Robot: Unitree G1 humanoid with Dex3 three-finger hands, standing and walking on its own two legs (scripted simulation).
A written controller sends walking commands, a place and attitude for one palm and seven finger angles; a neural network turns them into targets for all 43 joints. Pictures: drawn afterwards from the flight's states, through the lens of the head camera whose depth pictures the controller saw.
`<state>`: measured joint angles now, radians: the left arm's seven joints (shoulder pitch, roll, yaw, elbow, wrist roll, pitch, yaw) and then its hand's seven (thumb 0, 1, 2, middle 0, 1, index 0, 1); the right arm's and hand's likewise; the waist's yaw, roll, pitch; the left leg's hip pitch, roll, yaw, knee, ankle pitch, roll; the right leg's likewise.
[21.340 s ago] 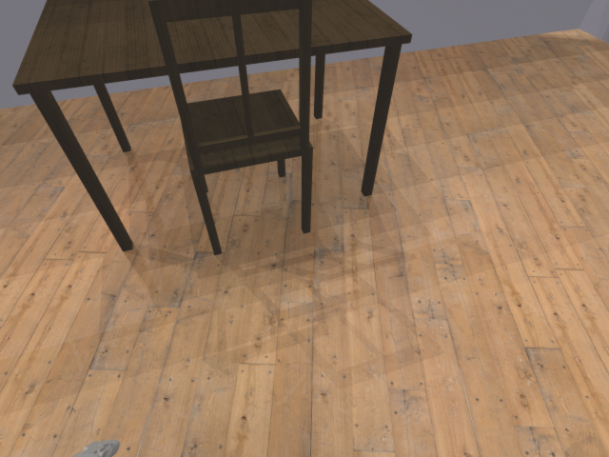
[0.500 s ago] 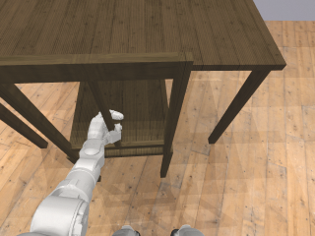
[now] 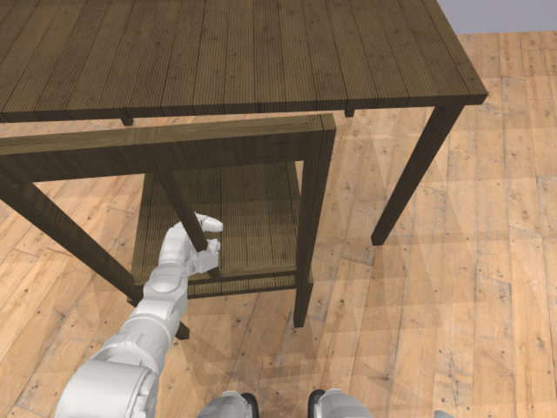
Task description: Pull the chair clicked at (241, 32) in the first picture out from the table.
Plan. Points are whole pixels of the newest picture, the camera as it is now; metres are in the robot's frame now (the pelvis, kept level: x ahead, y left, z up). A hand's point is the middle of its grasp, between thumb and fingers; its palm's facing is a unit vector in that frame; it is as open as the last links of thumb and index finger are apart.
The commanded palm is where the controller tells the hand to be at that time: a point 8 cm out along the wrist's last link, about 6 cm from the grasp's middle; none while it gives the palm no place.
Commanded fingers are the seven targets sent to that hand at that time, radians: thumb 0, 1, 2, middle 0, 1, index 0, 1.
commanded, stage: step backward, pulling the chair out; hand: left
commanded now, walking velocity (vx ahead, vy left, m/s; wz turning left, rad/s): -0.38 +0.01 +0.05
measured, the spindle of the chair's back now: (196, 234) +0.39 +0.14 -0.03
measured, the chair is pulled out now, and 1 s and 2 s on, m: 0.17 0.23 0.31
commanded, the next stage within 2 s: none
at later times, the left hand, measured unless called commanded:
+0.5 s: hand (203, 278) +0.33 +0.12 -0.06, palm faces +0.01 -0.98 -0.17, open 5.2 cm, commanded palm +0.34 +0.18 -0.06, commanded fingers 0.00 0.90 0.90 -0.50 -1.45 -0.50 -1.45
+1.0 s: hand (194, 290) +0.31 +0.14 -0.06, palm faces +0.00 -0.98 -0.18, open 5.3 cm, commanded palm +0.32 +0.19 -0.06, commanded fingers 0.00 0.90 0.90 -0.50 -1.45 -0.50 -1.45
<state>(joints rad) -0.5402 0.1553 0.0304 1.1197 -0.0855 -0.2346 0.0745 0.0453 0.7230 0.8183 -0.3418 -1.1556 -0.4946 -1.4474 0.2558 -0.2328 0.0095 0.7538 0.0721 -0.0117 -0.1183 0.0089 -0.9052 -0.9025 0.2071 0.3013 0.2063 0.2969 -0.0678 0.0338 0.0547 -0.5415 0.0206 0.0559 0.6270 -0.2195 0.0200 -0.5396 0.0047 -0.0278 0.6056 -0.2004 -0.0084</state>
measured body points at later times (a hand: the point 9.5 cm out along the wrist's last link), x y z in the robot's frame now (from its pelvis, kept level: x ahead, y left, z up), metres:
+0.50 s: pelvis -0.02 +0.00 -0.01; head +0.04 -0.01 +0.44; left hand +0.32 +0.18 -0.05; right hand +0.08 -0.26 -0.14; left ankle +0.06 +0.11 -0.72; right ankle +0.06 -0.11 -0.72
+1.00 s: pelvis -0.06 +0.01 -0.01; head +0.02 +0.00 +0.44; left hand +0.30 +0.19 -0.05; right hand +0.03 -0.24 -0.14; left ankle -0.04 +0.15 -0.72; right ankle +0.05 -0.11 -0.72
